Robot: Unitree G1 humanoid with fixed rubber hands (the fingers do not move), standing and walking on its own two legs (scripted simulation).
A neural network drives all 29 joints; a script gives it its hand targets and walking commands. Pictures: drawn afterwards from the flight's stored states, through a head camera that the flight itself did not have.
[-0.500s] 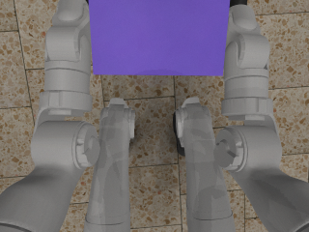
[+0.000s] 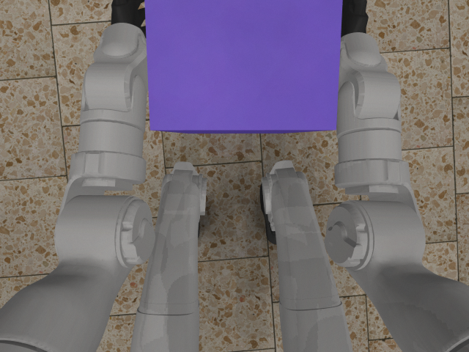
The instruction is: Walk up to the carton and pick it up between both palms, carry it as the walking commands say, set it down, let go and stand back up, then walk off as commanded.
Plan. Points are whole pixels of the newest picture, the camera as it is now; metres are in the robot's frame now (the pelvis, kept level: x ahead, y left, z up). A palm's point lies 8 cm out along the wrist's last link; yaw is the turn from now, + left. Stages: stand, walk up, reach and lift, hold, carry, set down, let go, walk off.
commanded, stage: reach and lift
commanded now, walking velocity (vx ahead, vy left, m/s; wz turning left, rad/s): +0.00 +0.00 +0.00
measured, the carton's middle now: (238, 32) +0.54 -0.01 -0.11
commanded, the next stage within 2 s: none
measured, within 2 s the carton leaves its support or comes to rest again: neither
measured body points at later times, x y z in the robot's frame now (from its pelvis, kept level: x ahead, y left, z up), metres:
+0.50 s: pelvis +0.02 +0.00 +0.06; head +0.28 +0.01 +0.42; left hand +0.51 +0.14 +0.01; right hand +0.50 -0.14 +0.00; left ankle +0.17 +0.13 -0.52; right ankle +0.16 -0.13 -0.52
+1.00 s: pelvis +0.10 +0.01 +0.16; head +0.22 +0.01 +0.59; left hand +0.49 +0.13 +0.12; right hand +0.48 -0.15 +0.12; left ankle +0.17 +0.13 -0.52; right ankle +0.16 -0.13 -0.52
